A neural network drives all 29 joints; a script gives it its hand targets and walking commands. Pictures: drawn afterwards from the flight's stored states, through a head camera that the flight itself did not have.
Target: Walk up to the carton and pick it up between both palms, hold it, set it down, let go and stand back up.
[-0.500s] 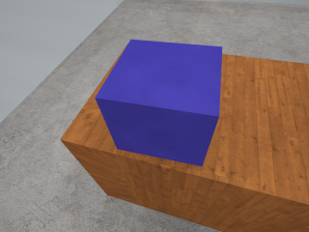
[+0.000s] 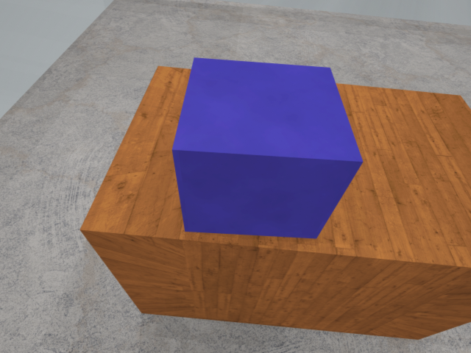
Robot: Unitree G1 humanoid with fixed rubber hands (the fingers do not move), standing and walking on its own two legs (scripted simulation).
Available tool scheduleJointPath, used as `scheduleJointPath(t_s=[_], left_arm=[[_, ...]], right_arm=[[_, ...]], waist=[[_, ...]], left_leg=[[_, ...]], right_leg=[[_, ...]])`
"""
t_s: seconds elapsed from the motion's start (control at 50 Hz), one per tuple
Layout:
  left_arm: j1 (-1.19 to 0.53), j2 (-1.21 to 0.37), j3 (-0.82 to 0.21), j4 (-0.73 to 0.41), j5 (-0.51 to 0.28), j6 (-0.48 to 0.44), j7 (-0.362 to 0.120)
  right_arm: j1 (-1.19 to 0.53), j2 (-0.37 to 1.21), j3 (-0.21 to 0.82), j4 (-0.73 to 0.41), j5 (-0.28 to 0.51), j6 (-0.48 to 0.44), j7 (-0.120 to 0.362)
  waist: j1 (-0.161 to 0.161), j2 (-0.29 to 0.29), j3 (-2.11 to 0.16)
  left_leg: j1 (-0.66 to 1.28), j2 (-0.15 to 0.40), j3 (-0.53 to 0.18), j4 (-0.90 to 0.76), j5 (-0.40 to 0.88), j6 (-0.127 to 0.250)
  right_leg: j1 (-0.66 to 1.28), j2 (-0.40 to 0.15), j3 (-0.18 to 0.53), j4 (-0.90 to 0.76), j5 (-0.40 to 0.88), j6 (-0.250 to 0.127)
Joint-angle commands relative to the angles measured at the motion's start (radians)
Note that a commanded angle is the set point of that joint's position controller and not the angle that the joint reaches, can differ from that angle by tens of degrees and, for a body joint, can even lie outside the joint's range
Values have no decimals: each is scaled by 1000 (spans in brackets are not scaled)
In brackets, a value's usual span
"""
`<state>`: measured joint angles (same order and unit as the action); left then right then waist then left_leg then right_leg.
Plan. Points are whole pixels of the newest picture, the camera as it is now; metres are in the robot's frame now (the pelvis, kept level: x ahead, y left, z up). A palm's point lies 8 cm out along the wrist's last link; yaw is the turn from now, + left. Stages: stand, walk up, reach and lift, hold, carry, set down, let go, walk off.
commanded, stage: walk up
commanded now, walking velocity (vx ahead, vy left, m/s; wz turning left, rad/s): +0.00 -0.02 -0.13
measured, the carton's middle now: (256, 150) +0.49 -0.03 +0.04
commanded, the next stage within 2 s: none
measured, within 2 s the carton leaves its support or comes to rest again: neither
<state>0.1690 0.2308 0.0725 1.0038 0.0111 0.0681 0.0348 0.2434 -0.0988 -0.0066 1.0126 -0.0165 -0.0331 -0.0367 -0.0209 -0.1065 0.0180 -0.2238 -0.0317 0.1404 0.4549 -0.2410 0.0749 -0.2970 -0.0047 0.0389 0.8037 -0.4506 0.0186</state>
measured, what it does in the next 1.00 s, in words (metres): steps on the spot: right foot, then right foot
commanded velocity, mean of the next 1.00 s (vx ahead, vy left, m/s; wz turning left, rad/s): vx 0.01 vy -0.02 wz -0.07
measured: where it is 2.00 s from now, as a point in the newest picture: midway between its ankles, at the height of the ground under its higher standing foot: outside the picture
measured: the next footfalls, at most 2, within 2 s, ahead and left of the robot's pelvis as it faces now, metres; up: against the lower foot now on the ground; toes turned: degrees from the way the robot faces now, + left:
right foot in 0.10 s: -0.01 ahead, -0.12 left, +0.00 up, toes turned +0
right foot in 0.66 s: +0.03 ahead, -0.16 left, +0.00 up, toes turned -7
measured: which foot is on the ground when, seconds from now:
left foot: down 0.00-1.00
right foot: up 0.00-0.08, down 0.10-0.38, up 0.40-0.64, down 0.66-1.00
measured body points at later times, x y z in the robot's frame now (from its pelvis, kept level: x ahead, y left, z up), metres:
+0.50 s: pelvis -0.02 +0.00 +0.00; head -0.01 +0.02 +0.45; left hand +0.00 +0.23 -0.17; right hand -0.02 -0.25 -0.14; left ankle +0.01 +0.07 -0.74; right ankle -0.06 -0.12 -0.69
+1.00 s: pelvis -0.02 -0.03 +0.01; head -0.01 -0.03 +0.46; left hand +0.04 +0.19 -0.16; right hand -0.02 -0.24 -0.15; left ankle -0.02 +0.08 -0.74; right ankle -0.01 -0.15 -0.74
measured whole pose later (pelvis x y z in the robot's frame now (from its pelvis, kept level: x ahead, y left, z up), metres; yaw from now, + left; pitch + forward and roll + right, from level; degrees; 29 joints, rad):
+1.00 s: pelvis -0.02 -0.03 +0.01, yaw -2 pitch -3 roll +0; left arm 0.21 0.14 0.04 1.08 0.00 0.00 0.03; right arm 0.28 -0.11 -0.03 1.11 -0.01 -0.01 -0.03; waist 0.00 -0.01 0.05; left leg -0.12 0.01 0.03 0.43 -0.25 0.00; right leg -0.14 -0.02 -0.08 0.40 -0.21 0.00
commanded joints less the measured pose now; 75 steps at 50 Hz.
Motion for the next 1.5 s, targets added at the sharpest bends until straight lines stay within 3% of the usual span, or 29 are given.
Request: scheduleJointPath(t_s=[0.0, 0.06, 0.14, 0.32, 0.34, 0.38, 0.42, 0.46, 0.5, 0.54, 0.62, 0.66, 0.7, 0.8, 0.84, 0.88, 1.12, 1.18, 1.2, 1.24, 1.26, 1.28, 1.32, 1.36, 1.38, 1.4, 1.42, 1.44, 1.48], left_arm=[[46, 56, 2, -35, -11, -4, 7], [70, 74, 5, -18, -9, -17, 4], [59, 27, -14, 23, -5, -44, -6], [100, -7, -37, 96, -6, -68, 8], [107, 51, -16, 88, -12, -58, 9], [11, 78, 5, 33, 11, -36, 0], [-1, 53, 18, -3, 30, -22, -8], [50, -1, 17, -9, 38, -22, -19], [110, -40, -2, -13, 27, -34, -26], [114, -39, -12, -18, 20, -39, -24], [253, -22, -20, 44, 12, -44, 5], [197, 91, -12, 16, 17, -59, 12], [49, 43, -18, -11, 23, -68, 12], [38, 14, -34, 10, 8, -83, 7], [80, -24, -33, 21, -2, -82, -1], [106, -24, -30, 43, -12, -74, -1], [114, -16, -27, 93, -5, -72, 0], [108, 68, -6, 53, 13, -82, 4], [139, 124, 16, 50, 18, -80, 16], [224, 168, 39, 60, 29, -67, 38], [248, 153, 39, 64, 37, -67, 46], [229, 132, 41, 53, 35, -70, 48], [56, 88, 24, 7, 37, -77, 45], [-3, 8, -9, 38, 17, -68, 30], [38, 2, -3, 49, 17, -56, 24], [102, -27, 0, 55, 20, -53, 14], [164, -75, -16, 32, 13, -47, 8], [159, -23, -2, 33, 3, -26, 10], [134, 6, -2, 53, -6, -14, -4]], right_arm=[[68, -206, -38, -15, -3, -3, -4], [21, -231, -53, -20, 0, 6, -8], [32, -129, -40, 6, 24, 8, 3], [58, -133, -37, 70, 5, 12, 15], [37, -231, -69, 34, -7, 10, 5], [183, -329, -114, 47, -12, 26, -22], [201, -297, -122, 45, -15, 34, -38], [102, -240, -113, 16, -18, 29, -43], [-44, -177, -90, -17, -12, 26, -31], [-44, -149, -79, -1, -8, 36, -23], [21, -189, -82, 20, 0, 44, 7], [73, -96, -58, 9, 10, 58, 19], [55, -128, -66, 13, -5, 75, 24], [131, -102, -48, 54, -3, 42, 18], [138, -142, -43, 50, 2, 21, 7], [78, -132, -35, 61, 7, 19, 11], [105, -99, -37, 85, 9, 12, 0], [119, -169, -67, 97, 12, 34, -15], [94, -192, -81, 82, 7, 44, -13], [37, -179, -90, 37, -6, 64, 0], [4, -170, -91, 25, -12, 72, 6], [-17, -143, -85, 6, -16, 75, 12], [52, -103, -73, 5, -7, 71, 19], [145, -57, -43, 43, 5, 44, 26], [201, -117, -56, 73, 7, 32, 21], [220, -199, -72, 92, -4, 23, 15], [193, -281, -75, 55, -13, 18, 10], [124, -278, -66, 49, -13, 25, 10], [-5, -169, -34, 11, -12, 18, 7]], waist=[[2, 319, -35], [34, 260, -18], [14, 10, 0], [10, 94, 75], [-11, 61, 92], [-98, 141, 80], [-85, 184, 76], [-24, 180, 73], [46, 291, 19], [31, 353, -6], [63, 170, 5], [23, -154, 41], [-9, -127, 135], [-26, -79, 33], [-1, 21, 31], [29, 166, 97], [19, 117, 107], [44, 154, 102], [62, 130, 75], [116, -90, 51], [129, -92, 49], [122, -84, 50], [15, -133, 49], [-71, -256, 9], [-64, -160, 9], [-47, 84, 19], [-12, 411, 16], [2, 515, 81], [41, 295, 143]], left_leg=[[189, 348, -396, -143, 523, 98], [91, 326, -340, -159, 372, 56], [16, 155, -193, -168, 71, -21], [109, 156, -209, -185, 93, -7], [182, 227, -226, -179, -26, -14], [237, 460, -477, -253, -142, 79], [102, 578, -532, -267, -48, 169], [-30, 504, -417, -280, -68, 156], [-81, 323, -199, -263, -69, 101], [-100, 227, -85, -223, -86, 78], [-180, 215, -121, -118, -101, 28], [-155, 66, -61, 145, -238, -48], [-84, 68, -130, 283, -227, -43], [43, 88, -132, 42, -22, -49], [91, 163, -219, -109, 151, -51], [-55, 144, -234, -149, 92, -44], [30, 131, -215, -190, 111, -37], [19, 95, -157, -103, 115, -58], [-64, 75, -136, 8, 63, -72], [-205, 44, -109, 370, -205, -99], [-255, 55, -152, 562, -292, -101], [-258, 90, -203, 638, -265, -101], [-157, 140, -255, 495, -228, -102], [60, 87, -143, 72, -140, -91], [142, 42, -89, -87, 28, -109], [186, 108, -189, -135, 142, -114], [97, 378, -501, -249, 346, -54], [-112, 380, -570, -289, 266, 31], [-93, 309, -474, -264, 172, 52]], right_leg=[[-42, -18, 23, -182, -28, -1], [98, -22, 0, -380, 168, -19], [209, -98, 77, -482, 350, -52], [145, -101, 52, -535, 310, -44], [-9, -58, 19, -442, 186, -33], [-224, -16, -46, -124, 15, 1], [-271, -54, -10, 201, -74, 13], [-240, -68, 44, 315, -5, 19], [-105, -64, 9, 146, 33, 16], [-1, -31, -87, -27, 49, 15], [234, -50, -90, -394, 295, -19], [45, -350, 324, -677, 72, -125], [-116, -306, 273, -722, -46, -160], [27, -201, 79, -565, 330, -129], [49, -150, 15, -482, 401, -75], [171, -92, -19, -499, 316, -43], [189, -108, -30, -504, 334, -27], [178, -204, 24, -476, 400, -38], [212, -281, 103, -476, 394, -79], [206, -473, 278, -523, 466, -218], [172, -516, 310, -544, 515, -268], [111, -502, 273, -555, 490, -267], [13, -394, 136, -552, 374, -178], [5, -147, -59, -447, 294, -95], [-13, -108, -91, -343, 283, -68], [-71, -89, -105, -216, 198, -42], [-118, -29, -132, -125, -104, 9], [-13, -28, -51, -70, -137, -3], [-8, -46, -24, -2, -51, -9]])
